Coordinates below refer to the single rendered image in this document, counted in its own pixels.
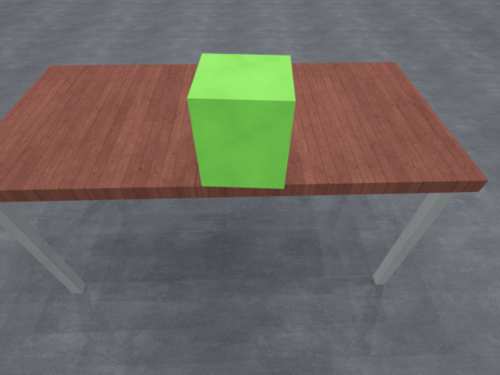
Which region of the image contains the table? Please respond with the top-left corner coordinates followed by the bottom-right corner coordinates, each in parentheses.
top-left (0, 62), bottom-right (488, 294)

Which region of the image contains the carton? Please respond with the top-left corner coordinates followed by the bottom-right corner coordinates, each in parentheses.
top-left (187, 53), bottom-right (295, 189)

